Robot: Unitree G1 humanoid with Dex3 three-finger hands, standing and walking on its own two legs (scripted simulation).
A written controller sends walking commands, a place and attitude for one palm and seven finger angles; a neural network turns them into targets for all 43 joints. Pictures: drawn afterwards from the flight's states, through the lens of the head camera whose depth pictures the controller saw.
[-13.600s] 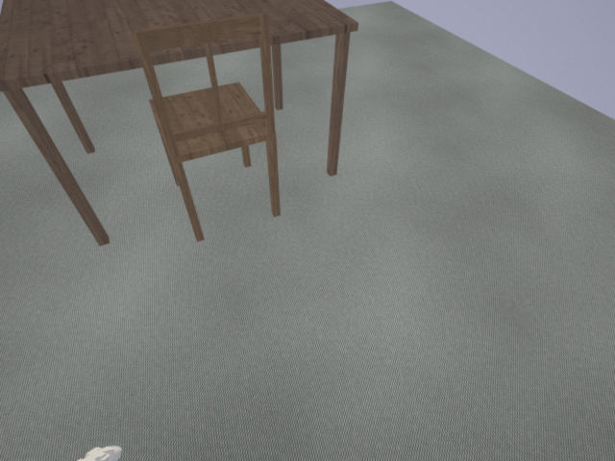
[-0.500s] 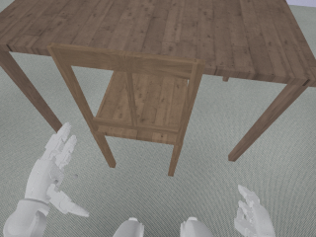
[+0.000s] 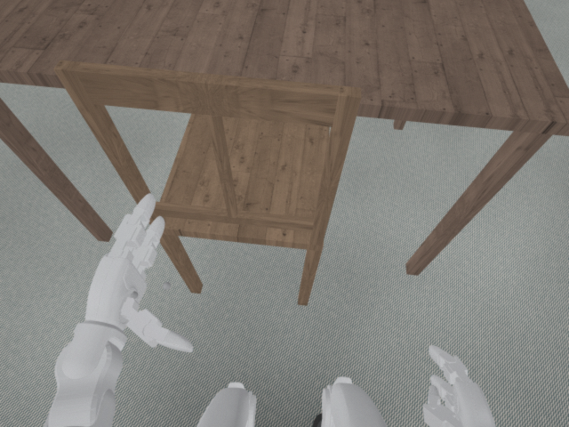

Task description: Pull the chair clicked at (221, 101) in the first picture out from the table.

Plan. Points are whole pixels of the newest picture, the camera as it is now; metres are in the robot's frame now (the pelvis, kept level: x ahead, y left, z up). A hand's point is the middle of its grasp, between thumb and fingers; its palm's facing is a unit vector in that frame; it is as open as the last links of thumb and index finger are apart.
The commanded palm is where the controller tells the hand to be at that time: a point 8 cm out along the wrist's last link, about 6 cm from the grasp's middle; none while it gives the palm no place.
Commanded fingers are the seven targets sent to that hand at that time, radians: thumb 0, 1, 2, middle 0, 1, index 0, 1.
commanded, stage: aim the fingers beside a spindle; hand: left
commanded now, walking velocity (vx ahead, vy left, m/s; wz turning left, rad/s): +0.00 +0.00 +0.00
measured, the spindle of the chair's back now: (225, 172) +0.51 +0.12 -0.01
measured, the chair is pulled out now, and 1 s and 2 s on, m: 0.00 0.00 0.00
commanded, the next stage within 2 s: push the fingers through the gap in 1.36 s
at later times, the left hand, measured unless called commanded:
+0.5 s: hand (206, 258) +0.34 +0.12 +0.01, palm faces -0.11 -0.99 -0.02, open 16.9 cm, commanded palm +0.33 +0.18 +0.02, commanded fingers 0.00 -0.50 0.30 -0.06 -0.08 -0.06 -0.08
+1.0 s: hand (224, 241) +0.38 +0.10 +0.00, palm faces -0.09 -0.99 -0.03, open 16.9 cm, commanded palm +0.35 +0.16 +0.00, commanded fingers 0.00 -0.50 0.30 -0.06 -0.08 -0.06 -0.08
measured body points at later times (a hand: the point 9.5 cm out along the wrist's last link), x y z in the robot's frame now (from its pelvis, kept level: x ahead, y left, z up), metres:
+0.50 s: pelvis -0.01 +0.00 -0.01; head +0.10 +0.00 +0.42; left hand +0.34 +0.18 +0.02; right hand +0.15 -0.25 -0.12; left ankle +0.00 +0.11 -0.64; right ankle +0.03 -0.11 -0.64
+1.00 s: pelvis -0.01 -0.01 -0.02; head +0.11 -0.01 +0.41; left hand +0.37 +0.16 +0.00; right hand +0.11 -0.26 -0.14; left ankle +0.00 +0.11 -0.64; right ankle +0.03 -0.11 -0.64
